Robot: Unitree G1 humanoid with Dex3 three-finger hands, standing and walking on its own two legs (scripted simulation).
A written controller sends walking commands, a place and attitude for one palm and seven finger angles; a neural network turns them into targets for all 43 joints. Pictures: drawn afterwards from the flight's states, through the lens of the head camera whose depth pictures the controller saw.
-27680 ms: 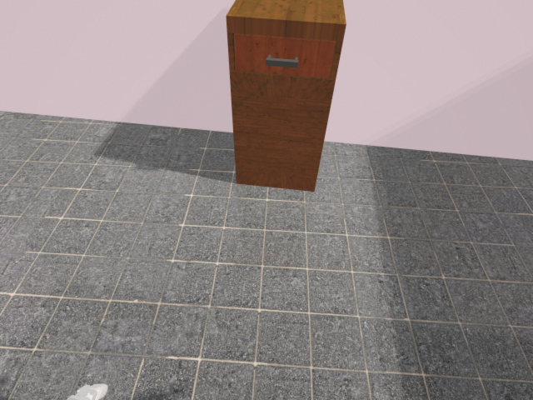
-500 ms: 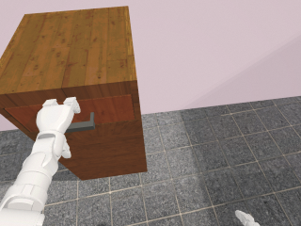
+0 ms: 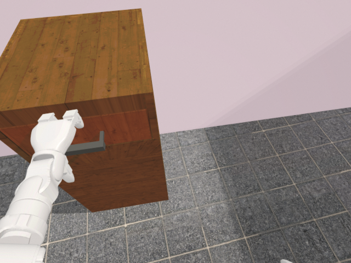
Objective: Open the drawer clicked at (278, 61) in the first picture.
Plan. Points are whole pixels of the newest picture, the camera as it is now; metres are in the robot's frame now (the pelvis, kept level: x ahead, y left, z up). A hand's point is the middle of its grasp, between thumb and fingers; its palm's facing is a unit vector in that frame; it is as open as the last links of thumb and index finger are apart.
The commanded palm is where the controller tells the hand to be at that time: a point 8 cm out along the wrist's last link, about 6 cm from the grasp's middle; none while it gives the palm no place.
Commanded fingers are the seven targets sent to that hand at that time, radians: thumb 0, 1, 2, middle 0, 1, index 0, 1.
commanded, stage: re-aim the fingers above the handle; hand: left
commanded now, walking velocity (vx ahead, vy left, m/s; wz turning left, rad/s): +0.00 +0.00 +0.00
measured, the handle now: (83, 142) +0.43 +0.29 -0.04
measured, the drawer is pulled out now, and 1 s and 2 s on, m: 0.00 0.00 0.00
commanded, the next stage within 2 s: lower the fingers behind the handle in 1.46 s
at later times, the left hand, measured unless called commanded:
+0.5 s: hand (64, 146) +0.38 +0.30 +0.02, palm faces -0.03 -0.02 -1.00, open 13.7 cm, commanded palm +0.36 +0.30 +0.08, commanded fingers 0.00 -0.50 0.30 -0.30 -1.20 -0.30 -1.20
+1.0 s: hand (64, 146) +0.38 +0.30 +0.02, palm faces -0.04 -0.01 -1.00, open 13.7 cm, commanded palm +0.36 +0.30 +0.08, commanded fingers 0.00 -0.50 0.30 -0.30 -1.20 -0.30 -1.20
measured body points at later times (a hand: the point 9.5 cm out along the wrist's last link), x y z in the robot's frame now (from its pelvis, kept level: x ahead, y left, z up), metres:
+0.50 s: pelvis -0.01 +0.00 +0.00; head +0.05 -0.01 +0.44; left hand +0.37 +0.30 +0.08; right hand +0.09 -0.26 -0.14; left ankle -0.04 +0.09 -0.71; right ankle -0.01 -0.11 -0.71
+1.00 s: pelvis -0.01 +0.00 +0.00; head +0.05 -0.01 +0.44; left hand +0.37 +0.29 +0.08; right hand +0.08 -0.27 -0.13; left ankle -0.04 +0.09 -0.71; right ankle -0.01 -0.11 -0.71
